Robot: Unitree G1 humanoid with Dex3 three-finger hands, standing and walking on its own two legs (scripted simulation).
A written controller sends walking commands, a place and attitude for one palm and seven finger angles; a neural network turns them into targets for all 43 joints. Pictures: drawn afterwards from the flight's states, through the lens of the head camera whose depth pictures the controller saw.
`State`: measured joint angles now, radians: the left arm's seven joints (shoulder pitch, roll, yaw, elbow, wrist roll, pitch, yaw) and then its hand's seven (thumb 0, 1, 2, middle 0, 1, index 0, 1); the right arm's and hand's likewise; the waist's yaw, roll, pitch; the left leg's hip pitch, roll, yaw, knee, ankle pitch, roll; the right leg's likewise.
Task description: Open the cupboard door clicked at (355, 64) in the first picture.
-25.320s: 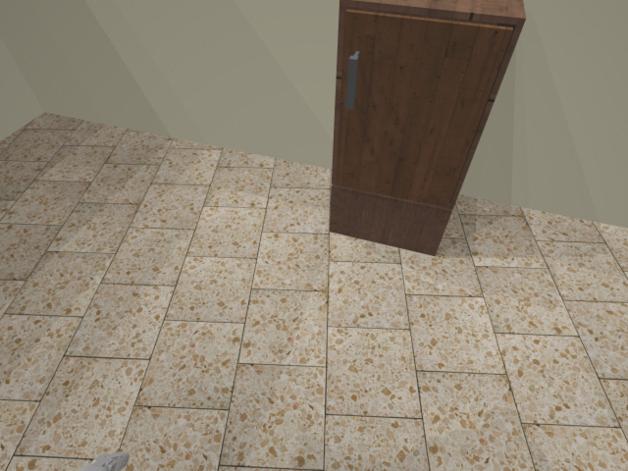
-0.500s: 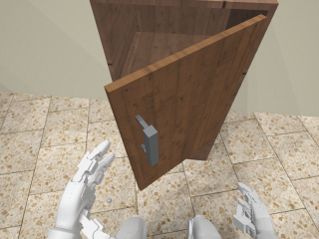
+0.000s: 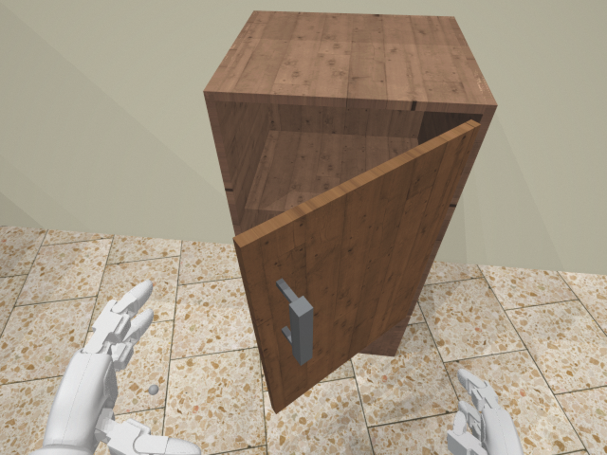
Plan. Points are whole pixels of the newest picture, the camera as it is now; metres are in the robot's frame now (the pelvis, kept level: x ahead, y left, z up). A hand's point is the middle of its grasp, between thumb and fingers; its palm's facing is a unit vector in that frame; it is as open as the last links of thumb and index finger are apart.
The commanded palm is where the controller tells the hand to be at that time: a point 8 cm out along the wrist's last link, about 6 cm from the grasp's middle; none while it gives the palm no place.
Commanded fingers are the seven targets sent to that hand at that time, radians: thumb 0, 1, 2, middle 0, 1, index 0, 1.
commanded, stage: draw the hand back to the body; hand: left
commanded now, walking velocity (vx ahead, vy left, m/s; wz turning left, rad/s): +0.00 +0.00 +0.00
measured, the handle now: (293, 322) +0.30 +0.05 +0.00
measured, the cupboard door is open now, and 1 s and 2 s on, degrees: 42 42 42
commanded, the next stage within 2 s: step back with the hand held close in 0.96 s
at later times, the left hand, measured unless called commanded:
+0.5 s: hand (58, 310) +0.20 +0.24 +0.19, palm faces +0.39 -0.82 -0.42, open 10.0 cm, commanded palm +0.15 +0.29 +0.21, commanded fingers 0.00 0.80 0.86 -0.20 -0.30 -0.20 -0.30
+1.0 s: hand (41, 304) +0.20 +0.24 +0.21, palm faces +0.44 -0.80 -0.41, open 7.4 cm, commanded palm +0.15 +0.28 +0.22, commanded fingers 0.00 0.90 0.90 -0.20 -0.30 -0.20 -0.30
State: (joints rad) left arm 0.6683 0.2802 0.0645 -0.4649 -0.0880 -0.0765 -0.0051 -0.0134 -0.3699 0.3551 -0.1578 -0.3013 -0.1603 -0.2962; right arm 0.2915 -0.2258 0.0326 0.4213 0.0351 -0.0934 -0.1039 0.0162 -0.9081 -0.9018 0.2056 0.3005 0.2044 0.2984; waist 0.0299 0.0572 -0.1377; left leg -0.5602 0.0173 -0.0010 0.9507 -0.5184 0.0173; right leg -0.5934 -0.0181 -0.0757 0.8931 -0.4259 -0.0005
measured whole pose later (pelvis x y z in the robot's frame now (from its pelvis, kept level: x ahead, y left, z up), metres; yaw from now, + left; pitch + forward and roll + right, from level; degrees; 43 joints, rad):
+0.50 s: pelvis +0.02 +0.00 +0.05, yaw +0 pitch -3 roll -1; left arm 0.53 0.34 0.26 -0.44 -0.04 -0.03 0.12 0.00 0.46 0.71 -0.19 -0.30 -0.20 -0.30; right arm 0.22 -0.23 0.05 0.60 0.00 -0.13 -0.09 0.02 -0.91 -0.90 0.21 0.30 0.21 0.30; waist 0.07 0.07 -0.02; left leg -0.11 0.01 0.02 0.50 -0.34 0.01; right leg -0.16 -0.01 -0.06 0.48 -0.27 0.00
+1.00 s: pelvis +0.01 -0.02 +0.05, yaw -1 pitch -5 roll -1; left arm 0.47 0.33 0.33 -0.39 -0.05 -0.08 0.11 0.01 0.88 0.89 -0.21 -0.30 -0.21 -0.30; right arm 0.20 -0.23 0.02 0.65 0.00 -0.12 -0.09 0.02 -0.91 -0.90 0.21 0.30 0.20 0.30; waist 0.07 0.07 0.03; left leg -0.03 0.03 0.03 0.40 -0.28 -0.01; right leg -0.08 0.02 -0.05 0.37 -0.20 -0.02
